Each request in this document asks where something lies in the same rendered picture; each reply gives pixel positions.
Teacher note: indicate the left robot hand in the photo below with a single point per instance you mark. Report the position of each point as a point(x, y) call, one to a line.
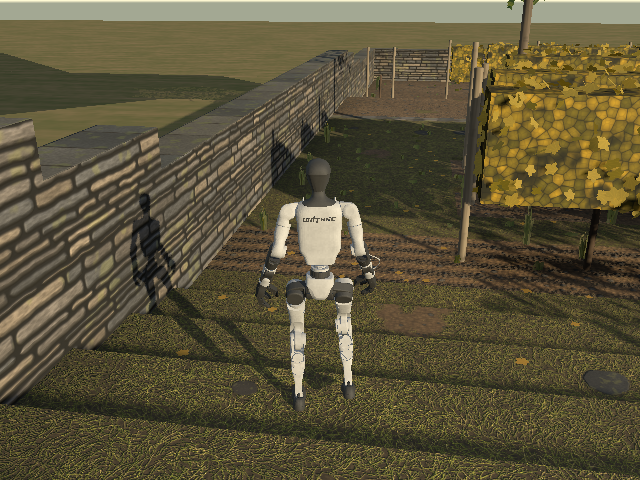
point(261, 293)

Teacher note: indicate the robot right upper arm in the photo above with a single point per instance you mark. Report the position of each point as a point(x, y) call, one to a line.
point(351, 212)

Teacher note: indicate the right robot hand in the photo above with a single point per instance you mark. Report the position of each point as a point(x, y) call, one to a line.
point(362, 280)

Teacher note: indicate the robot right forearm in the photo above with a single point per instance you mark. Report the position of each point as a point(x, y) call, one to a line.
point(366, 264)

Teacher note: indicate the robot left upper arm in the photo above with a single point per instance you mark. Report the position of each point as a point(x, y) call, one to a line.
point(287, 212)

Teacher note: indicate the robot left forearm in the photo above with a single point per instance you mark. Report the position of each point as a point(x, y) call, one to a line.
point(269, 268)

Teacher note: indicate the robot left thigh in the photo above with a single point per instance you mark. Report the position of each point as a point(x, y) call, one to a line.
point(295, 299)

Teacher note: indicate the robot torso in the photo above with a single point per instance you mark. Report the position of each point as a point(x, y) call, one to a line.
point(319, 238)

